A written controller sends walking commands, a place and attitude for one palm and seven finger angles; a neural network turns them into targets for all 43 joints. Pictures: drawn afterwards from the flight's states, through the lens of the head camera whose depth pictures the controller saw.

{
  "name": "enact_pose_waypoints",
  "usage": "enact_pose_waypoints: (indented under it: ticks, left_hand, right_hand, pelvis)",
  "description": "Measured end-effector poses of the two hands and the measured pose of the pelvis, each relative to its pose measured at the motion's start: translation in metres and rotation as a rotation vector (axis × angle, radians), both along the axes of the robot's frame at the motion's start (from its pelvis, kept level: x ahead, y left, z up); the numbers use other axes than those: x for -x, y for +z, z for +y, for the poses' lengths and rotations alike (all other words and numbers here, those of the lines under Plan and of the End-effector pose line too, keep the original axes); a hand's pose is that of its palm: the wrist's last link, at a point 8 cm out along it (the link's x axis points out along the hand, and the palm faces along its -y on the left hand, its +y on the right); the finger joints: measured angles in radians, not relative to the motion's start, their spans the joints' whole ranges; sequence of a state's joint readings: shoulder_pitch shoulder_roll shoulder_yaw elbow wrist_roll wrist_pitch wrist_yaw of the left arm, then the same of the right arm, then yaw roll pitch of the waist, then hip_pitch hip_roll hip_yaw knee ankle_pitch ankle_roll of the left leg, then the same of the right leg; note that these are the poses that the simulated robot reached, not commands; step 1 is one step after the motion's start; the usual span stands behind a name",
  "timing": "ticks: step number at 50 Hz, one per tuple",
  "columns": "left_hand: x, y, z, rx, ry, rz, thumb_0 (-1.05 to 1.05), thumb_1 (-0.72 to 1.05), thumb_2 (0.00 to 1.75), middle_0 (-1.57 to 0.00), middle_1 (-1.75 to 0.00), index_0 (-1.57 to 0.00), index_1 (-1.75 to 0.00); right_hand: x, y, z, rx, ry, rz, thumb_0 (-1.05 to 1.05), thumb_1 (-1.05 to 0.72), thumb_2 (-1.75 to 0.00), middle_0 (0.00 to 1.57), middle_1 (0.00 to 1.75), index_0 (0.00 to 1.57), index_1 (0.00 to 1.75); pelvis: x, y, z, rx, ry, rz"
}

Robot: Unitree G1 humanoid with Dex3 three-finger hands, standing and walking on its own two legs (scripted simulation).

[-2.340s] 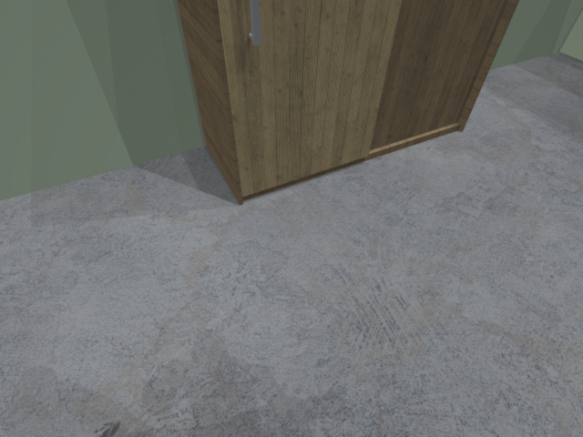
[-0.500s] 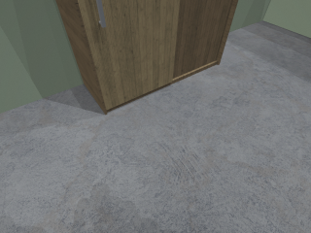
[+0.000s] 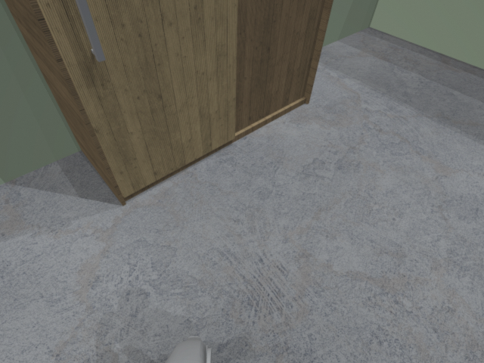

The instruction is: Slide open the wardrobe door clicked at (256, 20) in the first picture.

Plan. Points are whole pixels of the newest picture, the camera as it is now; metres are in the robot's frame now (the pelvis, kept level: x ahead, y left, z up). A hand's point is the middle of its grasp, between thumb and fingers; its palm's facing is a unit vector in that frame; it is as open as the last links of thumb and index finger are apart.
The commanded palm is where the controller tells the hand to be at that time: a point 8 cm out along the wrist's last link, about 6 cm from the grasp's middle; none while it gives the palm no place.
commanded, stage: walk to a spot facing it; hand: left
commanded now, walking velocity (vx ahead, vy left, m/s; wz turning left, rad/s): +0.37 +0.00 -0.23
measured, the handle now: (80, 5) +0.97 +0.59 +0.16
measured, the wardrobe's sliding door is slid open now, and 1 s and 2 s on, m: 0.00 0.00 0.00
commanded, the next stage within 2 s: turn to face it in 0.96 s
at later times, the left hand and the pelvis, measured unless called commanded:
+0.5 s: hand (156, 274) +0.32 +0.23 -0.17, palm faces -0.14 -0.98 -0.15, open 7.4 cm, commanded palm none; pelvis +0.22 +0.06 +0.00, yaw -11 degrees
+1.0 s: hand (210, 205) +0.52 +0.14 -0.16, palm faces -0.26 -0.94 -0.22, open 7.2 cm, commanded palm none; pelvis +0.44 -0.04 +0.00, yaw -19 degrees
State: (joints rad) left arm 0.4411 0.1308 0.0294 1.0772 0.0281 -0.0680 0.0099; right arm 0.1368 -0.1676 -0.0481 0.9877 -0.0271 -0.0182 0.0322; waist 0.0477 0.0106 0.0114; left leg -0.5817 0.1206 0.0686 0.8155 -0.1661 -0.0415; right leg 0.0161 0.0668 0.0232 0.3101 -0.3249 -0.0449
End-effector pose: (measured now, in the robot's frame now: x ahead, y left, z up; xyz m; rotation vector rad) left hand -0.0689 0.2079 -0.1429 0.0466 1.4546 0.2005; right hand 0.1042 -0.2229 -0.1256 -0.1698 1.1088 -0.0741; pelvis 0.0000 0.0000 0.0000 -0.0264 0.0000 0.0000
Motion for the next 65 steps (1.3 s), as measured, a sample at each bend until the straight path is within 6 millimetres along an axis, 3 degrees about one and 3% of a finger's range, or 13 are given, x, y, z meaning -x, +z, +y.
enact_pose_waypoints:
  ticks: [5, 7, 13, 19, 28, 33, 36, 40, 46, 51, 55, 60, 65]
  left_hand:
    - [-0.039, -0.023, 0.029, 0.024, -0.001, 0.064, 0.00, 0.91, 0.89, -0.20, -0.30, -0.20, -0.30]
    - [-0.064, -0.029, 0.044, 0.030, -0.024, 0.084, 0.00, 0.91, 0.89, -0.20, -0.30, -0.20, -0.30]
    - [-0.179, -0.015, 0.083, 0.002, -0.134, -0.030, 0.01, 0.91, 0.89, -0.20, -0.30, -0.20, -0.30]
    - [-0.295, -0.001, 0.092, -0.014, -0.194, -0.175, 0.00, 0.91, 0.89, -0.19, -0.30, -0.19, -0.30]
    - [-0.430, 0.001, 0.050, 0.016, -0.348, -0.211, 0.00, 0.91, 0.90, -0.19, -0.30, -0.19, -0.30]
    - [-0.513, -0.005, 0.001, 0.036, -0.449, -0.253, 0.01, 0.91, 0.90, -0.19, -0.30, -0.19, -0.30]
    - [-0.557, -0.013, -0.027, 0.036, -0.472, -0.317, 0.01, 0.91, 0.89, -0.19, -0.30, -0.20, -0.30]
    - [-0.578, -0.009, -0.042, 0.025, -0.439, -0.322, 0.00, 0.91, 0.89, -0.20, -0.30, -0.20, -0.30]
    - [-0.592, 0.010, -0.026, -0.059, -0.425, -0.243, -0.02, 0.95, 0.89, -0.20, -0.30, -0.20, -0.30]
    - [-0.596, 0.010, -0.020, -0.056, -0.403, -0.145, -0.01, 0.93, 0.89, -0.20, -0.30, -0.20, -0.30]
    - [-0.598, 0.001, -0.019, -0.028, -0.365, -0.064, 0.00, 0.92, 0.89, -0.20, -0.30, -0.20, -0.30]
    - [-0.609, -0.021, -0.013, 0.005, -0.308, 0.042, 0.00, 0.91, 0.89, -0.20, -0.30, -0.20, -0.30]
    - [-0.654, -0.024, -0.008, 0.005, -0.292, 0.029, 0.01, 0.91, 0.89, -0.20, -0.30, -0.20, -0.30]
  right_hand:
    - [-0.070, -0.007, 0.034, 0.018, 0.010, -0.062, 0.00, -0.91, -0.90, 0.20, 0.30, 0.19, 0.29]
    - [-0.082, -0.007, 0.043, 0.028, -0.013, -0.080, 0.00, -0.91, -0.90, 0.20, 0.30, 0.19, 0.29]
    - [-0.061, 0.006, 0.047, 0.069, -0.185, 0.000, -0.02, -0.95, -0.90, 0.21, 0.30, 0.20, 0.30]
    - [-0.027, 0.008, 0.049, 0.088, -0.273, 0.183, -0.02, -0.95, -0.90, 0.20, 0.30, 0.20, 0.29]
    - [-0.005, -0.004, 0.089, -0.031, -0.418, 0.404, 0.00, -0.92, -0.90, 0.20, 0.30, 0.19, 0.29]
    - [-0.013, -0.013, 0.103, -0.114, -0.494, 0.521, 0.00, -0.91, -0.90, 0.20, 0.30, 0.19, 0.29]
    - [-0.030, -0.023, 0.096, -0.159, -0.518, 0.579, 0.00, -0.91, -0.90, 0.20, 0.30, 0.20, 0.29]
    - [-0.091, -0.029, 0.060, -0.147, -0.522, 0.507, 0.01, -0.91, -0.90, 0.20, 0.30, 0.20, 0.29]
    - [-0.230, -0.021, -0.014, -0.055, -0.475, 0.212, 0.01, -0.92, -0.90, 0.20, 0.30, 0.19, 0.29]
    - [-0.317, -0.009, -0.057, 0.010, -0.435, 0.089, 0.02, -0.95, -0.90, 0.20, 0.30, 0.19, 0.29]
    - [-0.383, -0.003, -0.067, 0.033, -0.376, 0.049, 0.01, -0.94, -0.90, 0.20, 0.30, 0.19, 0.29]
    - [-0.462, -0.009, -0.058, 0.058, -0.306, 0.021, 0.00, -0.92, -0.90, 0.20, 0.30, 0.19, 0.29]
    - [-0.491, -0.008, -0.034, 0.042, -0.288, 0.037, 0.00, -0.92, -0.90, 0.20, 0.30, 0.19, 0.29]
  pelvis:
    - [-0.056, -0.018, 0.029, 0.008, -0.025, -0.003]
    - [-0.073, -0.021, 0.039, -0.004, -0.049, -0.014]
    - [-0.120, -0.003, 0.058, -0.007, -0.103, -0.033]
    - [-0.169, 0.006, 0.066, -0.016, -0.144, -0.023]
    - [-0.245, 0.001, 0.050, -0.022, -0.214, -0.018]
    - [-0.293, -0.010, 0.026, -0.015, -0.254, -0.009]
    - [-0.325, -0.023, 0.003, -0.023, -0.273, -0.011]
    - [-0.357, -0.018, -0.017, -0.016, -0.295, -0.035]
    - [-0.405, -0.001, -0.033, -0.016, -0.320, -0.024]
    - [-0.450, 0.003, -0.036, -0.009, -0.326, -0.013]
    - [-0.488, 0.000, -0.035, 0.002, -0.327, -0.011]
    - [-0.542, -0.014, -0.027, 0.015, -0.295, -0.019]
    - [-0.570, -0.011, -0.021, 0.008, -0.276, -0.037]
